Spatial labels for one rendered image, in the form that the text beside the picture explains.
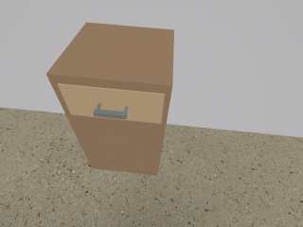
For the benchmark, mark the cabinet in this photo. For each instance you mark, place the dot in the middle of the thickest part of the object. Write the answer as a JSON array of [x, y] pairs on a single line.
[[132, 58]]

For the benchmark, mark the drawer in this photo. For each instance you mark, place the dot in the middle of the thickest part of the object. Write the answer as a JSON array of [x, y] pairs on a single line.
[[142, 106]]

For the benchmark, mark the handle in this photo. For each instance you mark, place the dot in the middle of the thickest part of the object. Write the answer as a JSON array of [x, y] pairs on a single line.
[[98, 112]]

